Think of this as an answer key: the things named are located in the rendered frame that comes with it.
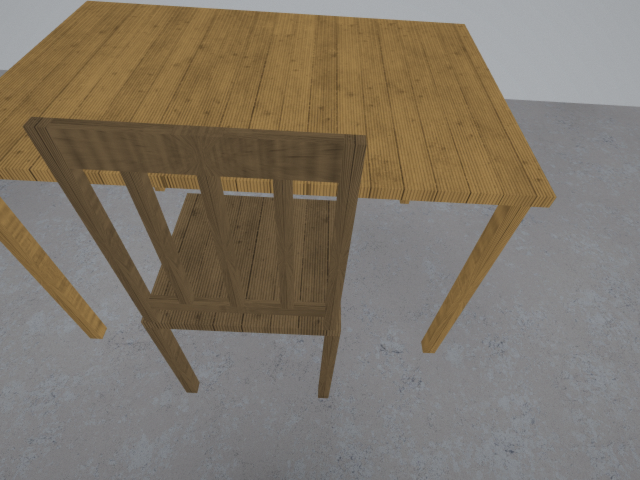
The chair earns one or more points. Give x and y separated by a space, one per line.
233 263

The table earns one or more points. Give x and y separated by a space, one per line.
437 126

